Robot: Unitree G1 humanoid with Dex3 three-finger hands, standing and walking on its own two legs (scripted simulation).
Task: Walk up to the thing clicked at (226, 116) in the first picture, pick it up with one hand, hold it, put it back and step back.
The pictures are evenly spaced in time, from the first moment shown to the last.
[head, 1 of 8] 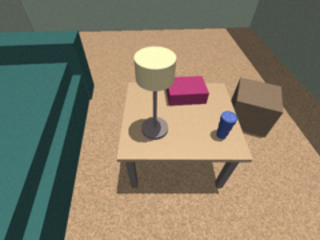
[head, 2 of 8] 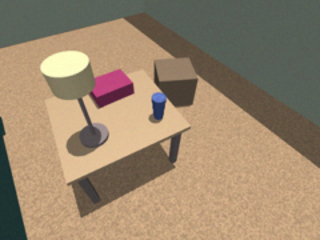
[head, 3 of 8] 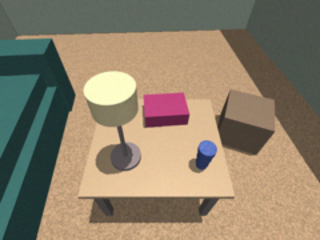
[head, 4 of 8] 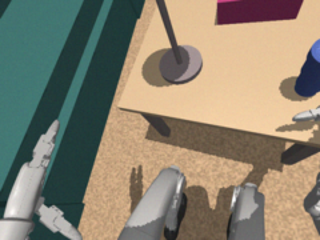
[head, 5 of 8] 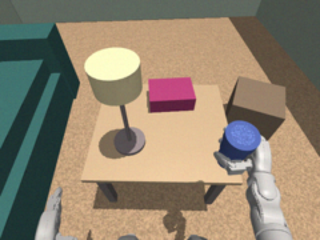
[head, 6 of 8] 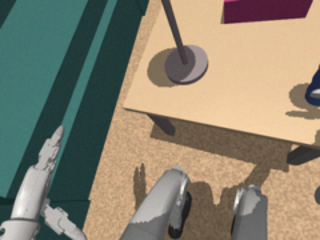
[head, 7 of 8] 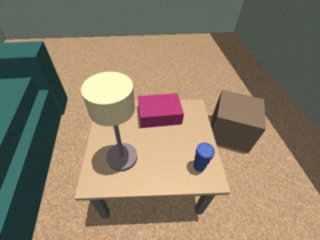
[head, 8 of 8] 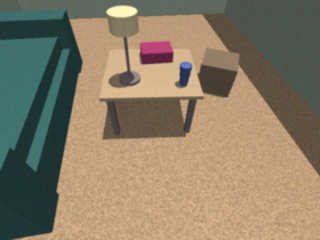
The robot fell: no
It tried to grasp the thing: yes
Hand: right
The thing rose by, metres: 0.28
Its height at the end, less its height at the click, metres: +0.00
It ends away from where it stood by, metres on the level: 0.02
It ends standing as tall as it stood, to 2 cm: yes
